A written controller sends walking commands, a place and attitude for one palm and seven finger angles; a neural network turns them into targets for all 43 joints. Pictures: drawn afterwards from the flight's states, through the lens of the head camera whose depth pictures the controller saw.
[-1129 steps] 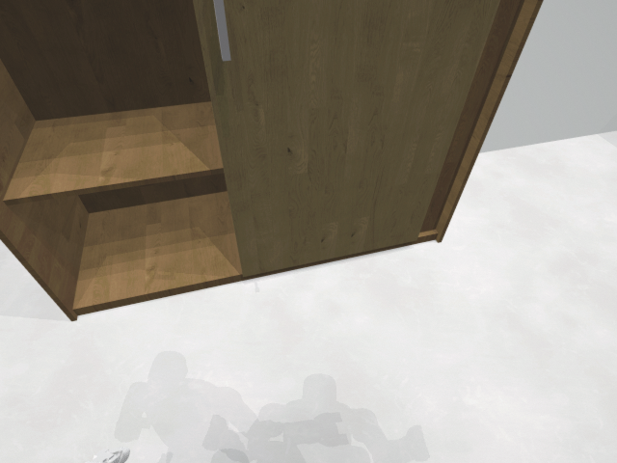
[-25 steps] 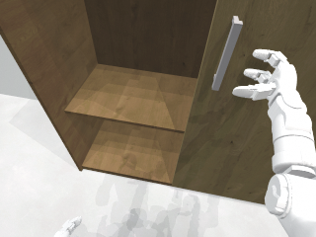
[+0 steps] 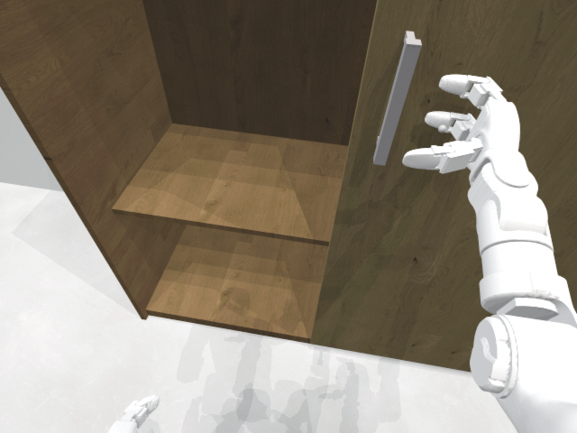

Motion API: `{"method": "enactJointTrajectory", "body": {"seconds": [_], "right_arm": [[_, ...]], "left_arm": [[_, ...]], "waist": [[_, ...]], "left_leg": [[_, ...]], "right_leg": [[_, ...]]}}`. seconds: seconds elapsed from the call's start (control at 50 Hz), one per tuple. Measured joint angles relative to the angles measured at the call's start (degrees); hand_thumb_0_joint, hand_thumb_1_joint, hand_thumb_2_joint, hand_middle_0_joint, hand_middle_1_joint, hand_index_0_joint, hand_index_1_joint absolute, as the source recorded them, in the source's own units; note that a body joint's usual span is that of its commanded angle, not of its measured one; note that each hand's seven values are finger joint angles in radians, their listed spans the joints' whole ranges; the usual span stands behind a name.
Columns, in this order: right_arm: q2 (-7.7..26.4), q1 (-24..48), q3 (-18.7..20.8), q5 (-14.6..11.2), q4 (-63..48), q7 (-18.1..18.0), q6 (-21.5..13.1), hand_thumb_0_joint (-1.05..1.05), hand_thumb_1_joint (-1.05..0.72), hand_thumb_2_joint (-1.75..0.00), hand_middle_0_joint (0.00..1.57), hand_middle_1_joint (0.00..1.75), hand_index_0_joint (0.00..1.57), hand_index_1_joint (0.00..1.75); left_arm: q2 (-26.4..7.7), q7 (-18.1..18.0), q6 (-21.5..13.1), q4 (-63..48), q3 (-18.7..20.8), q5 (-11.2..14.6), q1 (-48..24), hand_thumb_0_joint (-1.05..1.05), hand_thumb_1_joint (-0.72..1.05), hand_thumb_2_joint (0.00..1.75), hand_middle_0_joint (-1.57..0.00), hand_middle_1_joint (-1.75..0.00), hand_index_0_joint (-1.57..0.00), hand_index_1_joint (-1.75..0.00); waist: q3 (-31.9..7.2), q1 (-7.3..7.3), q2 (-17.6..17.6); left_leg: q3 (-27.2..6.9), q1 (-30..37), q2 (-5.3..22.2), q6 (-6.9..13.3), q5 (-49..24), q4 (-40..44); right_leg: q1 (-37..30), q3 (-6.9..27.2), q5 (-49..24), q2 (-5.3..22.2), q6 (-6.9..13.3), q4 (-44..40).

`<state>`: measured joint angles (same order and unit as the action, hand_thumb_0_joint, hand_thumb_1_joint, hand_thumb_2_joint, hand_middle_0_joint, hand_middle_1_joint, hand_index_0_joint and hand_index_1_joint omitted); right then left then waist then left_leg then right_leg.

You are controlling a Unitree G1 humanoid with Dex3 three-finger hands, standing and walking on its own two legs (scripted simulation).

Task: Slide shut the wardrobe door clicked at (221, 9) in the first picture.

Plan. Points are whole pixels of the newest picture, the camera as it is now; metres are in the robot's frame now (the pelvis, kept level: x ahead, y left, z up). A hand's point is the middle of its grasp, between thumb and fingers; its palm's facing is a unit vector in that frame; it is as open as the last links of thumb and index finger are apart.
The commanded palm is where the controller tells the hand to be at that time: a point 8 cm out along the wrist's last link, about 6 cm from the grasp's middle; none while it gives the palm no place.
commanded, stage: move the hooked fingers beside the handle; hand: right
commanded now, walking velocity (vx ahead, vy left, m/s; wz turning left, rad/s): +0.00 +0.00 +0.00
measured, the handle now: (393, 103) +0.52 -0.09 +0.22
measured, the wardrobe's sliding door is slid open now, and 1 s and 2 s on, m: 0.62 0.62 0.62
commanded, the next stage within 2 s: feel for the door with the fingertips in 0.68 s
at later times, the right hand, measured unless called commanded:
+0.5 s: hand (442, 128) +0.45 -0.15 +0.23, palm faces +0.08 +1.00 +0.02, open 14.0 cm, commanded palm +0.43 -0.20 +0.22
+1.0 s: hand (430, 128) +0.45 -0.13 +0.23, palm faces +0.06 +1.00 +0.00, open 14.0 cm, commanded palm +0.43 -0.18 +0.22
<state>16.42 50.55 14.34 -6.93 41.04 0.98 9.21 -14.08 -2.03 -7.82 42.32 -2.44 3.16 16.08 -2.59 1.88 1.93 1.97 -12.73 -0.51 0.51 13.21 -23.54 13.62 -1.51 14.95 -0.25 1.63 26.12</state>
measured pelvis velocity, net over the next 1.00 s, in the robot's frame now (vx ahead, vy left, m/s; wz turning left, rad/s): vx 0.00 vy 0.01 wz -0.01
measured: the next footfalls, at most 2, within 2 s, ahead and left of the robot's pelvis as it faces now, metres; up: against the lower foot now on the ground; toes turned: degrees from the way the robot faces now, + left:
none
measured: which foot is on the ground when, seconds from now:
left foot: down 0.00-1.00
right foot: down 0.00-1.00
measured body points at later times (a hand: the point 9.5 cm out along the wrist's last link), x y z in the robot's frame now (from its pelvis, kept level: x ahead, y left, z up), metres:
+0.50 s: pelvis +0.00 +0.01 +0.00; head +0.01 +0.02 +0.45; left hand +0.10 +0.26 -0.11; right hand +0.44 -0.20 +0.23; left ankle -0.01 +0.12 -0.74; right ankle -0.02 -0.10 -0.74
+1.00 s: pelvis +0.00 +0.01 +0.00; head +0.00 +0.02 +0.45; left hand +0.11 +0.26 -0.11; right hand +0.44 -0.19 +0.23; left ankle -0.01 +0.12 -0.74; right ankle -0.02 -0.10 -0.74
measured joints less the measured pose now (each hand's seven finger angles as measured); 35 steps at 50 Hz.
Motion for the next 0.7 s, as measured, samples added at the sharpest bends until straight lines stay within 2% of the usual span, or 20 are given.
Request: {"method": "enactJointTrajectory", "body": {"seconds": [0.08,0.24,0.32,0.38,0.48,0.54,0.66,0.7], "right_arm": [[1.17,2.85,1.22,0.23,4.25,-0.36,1.34,-0.02,0.50,-0.30,0.30,1.20,0.30,1.20],[1.12,-2.64,3.18,-0.36,-0.08,1.01,-1.52,-0.02,0.50,-0.30,0.31,1.20,0.31,1.21],[1.79,-2.49,1.51,0.20,0.29,1.19,-0.48,-0.02,0.50,-0.30,0.31,1.20,0.30,1.21],[1.60,-2.08,0.87,-0.32,-0.20,1.12,0.69,-0.02,0.50,-0.30,0.31,1.20,0.30,1.21],[0.06,-3.42,0.52,-1.48,-4.40,0.85,0.00,-0.02,0.50,-0.30,0.30,1.20,0.30,1.20],[-0.49,-3.19,1.10,-1.68,-4.40,0.94,0.21,-0.02,0.50,-0.30,0.30,1.20,0.30,1.20],[1.16,-1.98,1.93,-0.56,0.21,0.51,3.00,-0.02,0.50,-0.30,0.31,1.20,0.30,1.20],[1.57,-2.88,2.44,-0.26,-0.37,0.54,2.89,-0.02,0.50,-0.30,0.31,1.20,0.30,1.20]], "left_arm": [[-0.06,0.01,0.40,-0.30,-0.09,-0.24,-0.36,0.01,0.90,0.90,-0.20,-0.30,-0.20,-0.30],[-0.25,0.29,0.88,-0.56,0.57,-0.14,2.14,0.01,0.90,0.90,-0.20,-0.30,-0.20,-0.30],[-0.57,-0.03,1.18,-0.28,0.67,0.26,2.40,0.01,0.90,0.90,-0.20,-0.30,-0.20,-0.30],[-1.06,-0.01,0.88,-0.15,0.88,0.34,2.03,0.01,0.90,0.90,-0.20,-0.30,-0.20,-0.30],[-1.32,0.08,0.00,-0.04,1.28,0.15,1.43,0.01,0.90,0.90,-0.20,-0.30,-0.20,-0.30],[-1.02,0.17,0.21,0.19,0.93,0.14,0.70,0.01,0.90,0.90,-0.20,-0.30,-0.20,-0.30],[-0.48,0.10,1.49,-0.88,0.23,0.24,-0.62,0.01,0.90,0.90,-0.20,-0.30,-0.20,-0.30],[-0.42,-0.07,1.70,-1.50,0.19,0.16,-0.75,0.01,0.90,0.90,-0.20,-0.30,-0.20,-0.30]], "waist": [[-0.04,0.38,0.35],[-1.13,0.15,0.39],[-0.44,0.11,0.08],[0.30,-0.04,0.24],[0.20,-0.35,0.75],[-0.60,-0.40,0.72],[-0.96,-0.09,0.66],[-0.49,-0.12,0.67]], "left_leg": [[-0.18,-1.00,0.06,-0.01,-0.35,0.12],[-0.97,0.22,-0.51,0.16,-0.32,0.85],[-0.36,0.85,-0.60,0.34,-0.09,0.73],[0.01,0.65,-0.51,0.40,-0.26,0.79],[-0.06,0.77,-0.42,0.37,-0.46,1.02],[-0.22,0.95,-0.54,0.45,-0.36,1.02],[-0.19,0.66,-0.74,0.71,-0.30,0.68],[-0.22,0.63,-0.83,0.79,-0.46,0.75]], "right_leg": [[0.81,-0.18,-0.43,-0.06,0.05,-0.39],[-0.72,-0.93,-0.08,0.49,-0.17,-1.12],[-0.94,-0.31,0.17,0.57,-0.31,-0.56],[-0.55,0.05,-0.07,0.49,-0.34,-0.45],[-0.84,-0.01,-0.42,0.38,-0.40,-1.04],[-1.18,-0.17,-0.36,0.50,-0.45,-1.20],[-1.02,-0.14,-0.45,0.71,-0.64,-1.13],[-1.02,-0.17,-0.60,0.79,-0.70,-1.22]]}}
